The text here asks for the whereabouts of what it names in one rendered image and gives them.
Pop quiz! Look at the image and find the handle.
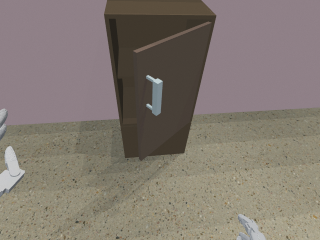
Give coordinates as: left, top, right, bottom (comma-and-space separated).
146, 75, 163, 116

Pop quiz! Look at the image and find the robot right hand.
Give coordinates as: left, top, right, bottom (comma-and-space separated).
236, 214, 267, 240

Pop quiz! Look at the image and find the robot left hand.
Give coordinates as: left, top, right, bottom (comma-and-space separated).
0, 108, 25, 197

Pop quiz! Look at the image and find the cupboard door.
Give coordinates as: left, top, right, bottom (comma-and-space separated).
133, 21, 212, 161

